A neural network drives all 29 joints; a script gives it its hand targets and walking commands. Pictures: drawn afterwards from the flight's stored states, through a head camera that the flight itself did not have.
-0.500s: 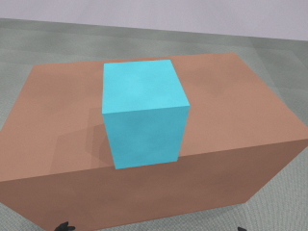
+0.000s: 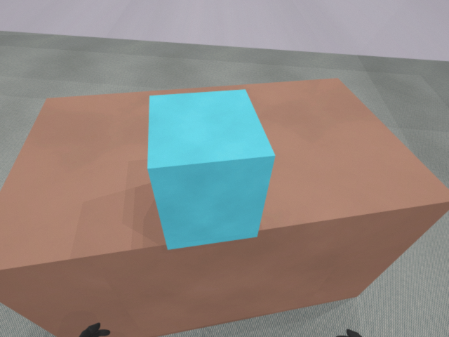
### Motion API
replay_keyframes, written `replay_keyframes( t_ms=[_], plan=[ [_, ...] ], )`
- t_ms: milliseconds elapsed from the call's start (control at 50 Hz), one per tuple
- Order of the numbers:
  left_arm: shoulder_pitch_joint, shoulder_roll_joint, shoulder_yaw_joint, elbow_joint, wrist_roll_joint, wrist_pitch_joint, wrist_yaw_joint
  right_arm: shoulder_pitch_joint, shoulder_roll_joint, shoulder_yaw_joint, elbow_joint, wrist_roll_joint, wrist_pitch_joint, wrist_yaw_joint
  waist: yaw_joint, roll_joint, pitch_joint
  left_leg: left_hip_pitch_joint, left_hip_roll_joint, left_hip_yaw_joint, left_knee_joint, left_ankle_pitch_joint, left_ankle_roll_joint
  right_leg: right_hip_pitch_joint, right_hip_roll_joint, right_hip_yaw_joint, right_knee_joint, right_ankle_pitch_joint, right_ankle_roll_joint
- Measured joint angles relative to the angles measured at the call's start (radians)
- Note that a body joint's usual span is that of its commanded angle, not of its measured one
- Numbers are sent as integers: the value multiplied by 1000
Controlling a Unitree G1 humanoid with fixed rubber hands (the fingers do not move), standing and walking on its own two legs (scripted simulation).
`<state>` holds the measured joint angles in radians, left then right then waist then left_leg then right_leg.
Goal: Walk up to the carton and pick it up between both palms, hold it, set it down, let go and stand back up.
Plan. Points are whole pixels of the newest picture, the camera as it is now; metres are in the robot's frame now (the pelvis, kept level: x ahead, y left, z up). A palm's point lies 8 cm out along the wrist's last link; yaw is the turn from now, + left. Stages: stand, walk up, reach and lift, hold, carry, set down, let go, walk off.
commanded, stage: stand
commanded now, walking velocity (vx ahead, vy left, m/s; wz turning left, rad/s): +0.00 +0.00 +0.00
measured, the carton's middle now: (206, 170) +0.45 +0.04 +0.06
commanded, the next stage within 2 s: walk up in 0.30 s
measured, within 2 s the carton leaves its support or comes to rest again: neither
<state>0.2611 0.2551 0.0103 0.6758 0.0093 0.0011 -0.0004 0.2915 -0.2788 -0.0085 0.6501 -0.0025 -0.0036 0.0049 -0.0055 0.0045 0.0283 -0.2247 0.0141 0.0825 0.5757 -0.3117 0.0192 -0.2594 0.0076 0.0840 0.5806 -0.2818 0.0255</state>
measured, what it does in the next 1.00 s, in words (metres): steps to the right: right foot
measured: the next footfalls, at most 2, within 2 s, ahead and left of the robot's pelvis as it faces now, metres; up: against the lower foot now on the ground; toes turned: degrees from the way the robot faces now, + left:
right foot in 0.82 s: +0.02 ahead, -0.23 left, +0.00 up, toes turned +8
left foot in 1.14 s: -0.04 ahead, +0.00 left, +0.00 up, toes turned +7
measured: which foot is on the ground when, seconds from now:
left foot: down 0.00-0.82, up 0.84-1.00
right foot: down 0.00-0.52, up 0.54-0.80, down 0.82-1.00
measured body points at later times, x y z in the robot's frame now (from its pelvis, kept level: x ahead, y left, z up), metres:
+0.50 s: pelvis +0.00 +0.00 +0.00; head +0.01 +0.00 +0.45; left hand +0.13 +0.25 -0.11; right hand +0.11 -0.27 -0.11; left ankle +0.00 +0.10 -0.73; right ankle +0.02 -0.14 -0.73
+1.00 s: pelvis -0.06 -0.11 -0.01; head -0.03 -0.12 +0.43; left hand +0.09 +0.16 -0.10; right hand +0.06 -0.40 -0.12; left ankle -0.07 +0.03 -0.66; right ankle +0.00 -0.22 -0.73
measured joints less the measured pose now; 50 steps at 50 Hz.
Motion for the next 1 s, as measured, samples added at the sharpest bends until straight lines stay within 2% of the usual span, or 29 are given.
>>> replay_keyframes(
  t_ms=[500, 540, 580, 620, 680, 720, 780, 820, 840, 880, 900, 940, 1000],
  plan=[
    [-1, -4, -1, 11, 6, -1, -3, 7, -4, 2, 12, -6, -1, -3, 1, -3, 9, 3, 6, 14, -7, -3, 1, -5, 6, 14, -3, 3, -1],
    [-24, 17, 3, -6, 36, 27, -15, 11, -3, -5, -8, -22, -9, -27, 3, -12, 33, -1, 7, 14, 9, -6, 3, -42, 5, -5, 80, -10, -8],
    [-52, 42, 16, -26, 61, 62, -21, 22, -9, -14, -21, -37, -13, -53, 3, -22, 61, -8, 15, 11, 30, -10, 4, -110, 9, -30, 282, -128, -4],
    [-83, 66, 32, -41, 71, 93, -25, 38, -15, -26, -20, -46, -10, -75, -1, -38, 85, -11, 21, 3, 39, -8, -1, -169, 7, -37, 472, -183, 4],
    [-131, 80, 46, -57, 64, 115, -30, 56, -31, -47, -14, -58, -7, -88, -2, -58, 118, -17, 29, -8, 41, 7, -19, -206, -26, -33, 567, -181, 18],
    [-157, 76, 47, -66, 53, 118, -36, 58, -45, -56, -16, -60, -9, -84, -8, -61, 133, -31, 39, -17, 47, 15, -32, -200, -57, -34, 515, -176, 21],
    [-181, 57, 39, -73, 32, 103, -45, 55, -71, -67, -41, -60, -7, -68, -23, -46, 145, -74, 65, -37, 90, 12, -58, -135, -83, -44, 305, -163, 5],
    [-187, 44, 33, -71, 26, 82, -49, 53, -88, -72, -61, -50, 1, -54, -32, -19, 145, -121, 94, -67, 160, -10, -76, -78, -67, -64, 158, -74, -8],
    [-190, 31, 27, -64, 25, 73, -49, 46, -95, -76, -65, -40, 7, -50, -39, 8, 154, -141, 107, -99, 202, -51, -70, -79, -48, -86, 166, -60, -9],
    [-181, 17, 14, -58, 16, 62, -44, 41, -89, -78, -72, -27, 25, -56, -35, 14, 143, -192, 49, -164, 354, -221, -58, -97, -48, -101, 196, -66, -20],
    [-175, 8, 11, -55, 15, 58, -36, 38, -86, -78, -71, -23, 31, -61, -26, 16, 136, -216, 14, -189, 446, -262, -54, -98, -49, -105, 194, -64, -28],
    [-160, -8, 10, -49, 21, 57, -21, 33, -78, -76, -67, -17, 33, -64, -6, 23, 122, -245, -34, -199, 574, -268, -49, -93, -49, -113, 173, -48, -39],
    [-136, -17, 16, -42, 25, 53, -5, 38, -63, -73, -68, -23, 33, -48, 11, 31, 98, -243, -57, -166, 600, -232, -53, -87, -49, -136, 135, -21, -50]
  ],
)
